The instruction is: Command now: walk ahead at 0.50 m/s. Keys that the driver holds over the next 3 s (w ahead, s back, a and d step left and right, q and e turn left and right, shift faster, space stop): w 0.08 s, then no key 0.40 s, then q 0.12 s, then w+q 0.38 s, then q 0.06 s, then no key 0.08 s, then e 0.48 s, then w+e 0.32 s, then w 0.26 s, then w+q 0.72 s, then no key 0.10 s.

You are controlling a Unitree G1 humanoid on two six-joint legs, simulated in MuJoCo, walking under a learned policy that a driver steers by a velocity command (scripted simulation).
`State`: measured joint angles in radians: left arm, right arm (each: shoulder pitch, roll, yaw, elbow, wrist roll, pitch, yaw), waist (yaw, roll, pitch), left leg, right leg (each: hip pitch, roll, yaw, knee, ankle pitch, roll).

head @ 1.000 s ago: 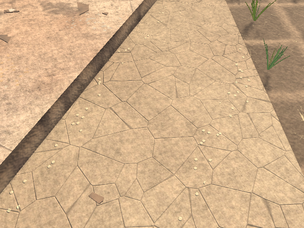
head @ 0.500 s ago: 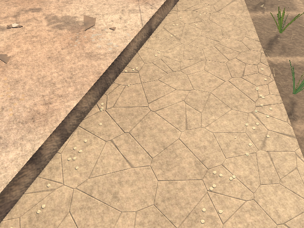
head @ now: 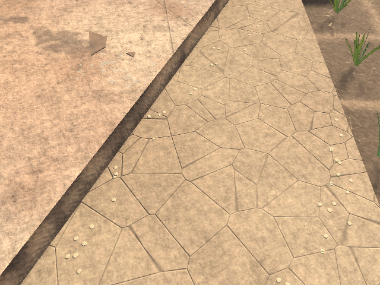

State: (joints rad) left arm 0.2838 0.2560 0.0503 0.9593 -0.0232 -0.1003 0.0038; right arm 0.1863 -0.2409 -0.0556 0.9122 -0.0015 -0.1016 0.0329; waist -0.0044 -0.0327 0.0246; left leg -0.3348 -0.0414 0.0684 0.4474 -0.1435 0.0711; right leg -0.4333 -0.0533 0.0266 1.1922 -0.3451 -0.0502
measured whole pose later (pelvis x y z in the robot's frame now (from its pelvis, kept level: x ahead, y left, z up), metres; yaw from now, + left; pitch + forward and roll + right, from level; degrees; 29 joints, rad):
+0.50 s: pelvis +0.20 -0.04 -0.01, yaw +1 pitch +1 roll +0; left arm 0.09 0.20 0.03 0.92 0.02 -0.06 -0.01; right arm 0.23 -0.25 -0.04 1.01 0.01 -0.02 -0.02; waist -0.02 0.02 0.03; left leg -0.36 0.01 -0.02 0.97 -0.57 -0.03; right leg -0.41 0.01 -0.04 0.47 -0.08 -0.05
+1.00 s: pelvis +0.28 -0.01 +0.02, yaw +14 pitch +3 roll -3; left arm -0.02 0.30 0.09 0.88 -0.02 -0.09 0.00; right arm 0.47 -0.19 -0.06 1.00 0.01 -0.06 -0.03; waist -0.09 -0.03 -0.03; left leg -0.09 0.01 -0.11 0.27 -0.23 0.04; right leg -0.55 -0.02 0.05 0.66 -0.07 0.01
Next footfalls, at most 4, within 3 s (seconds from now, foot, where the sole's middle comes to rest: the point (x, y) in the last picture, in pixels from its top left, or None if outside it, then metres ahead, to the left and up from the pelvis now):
0.36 right None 0.34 -0.13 -0.77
0.74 left None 0.24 0.08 -0.77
1.16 right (218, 270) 0.53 -0.09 -0.77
1.56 left None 0.48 0.13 -0.77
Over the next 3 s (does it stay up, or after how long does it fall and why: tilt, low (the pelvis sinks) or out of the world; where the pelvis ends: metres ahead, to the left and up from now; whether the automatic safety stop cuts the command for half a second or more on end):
stays up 1.05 -0.13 -0.01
